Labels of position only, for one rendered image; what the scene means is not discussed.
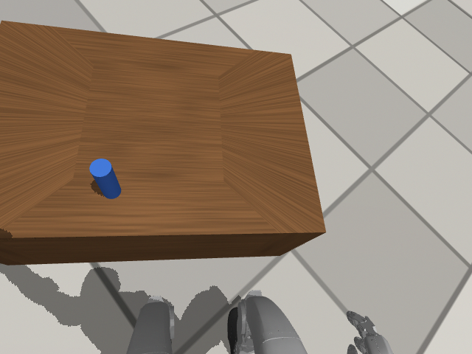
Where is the right robot hand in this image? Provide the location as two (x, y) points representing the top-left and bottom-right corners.
(347, 311), (393, 354)

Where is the can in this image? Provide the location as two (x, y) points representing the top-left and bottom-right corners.
(89, 159), (121, 199)

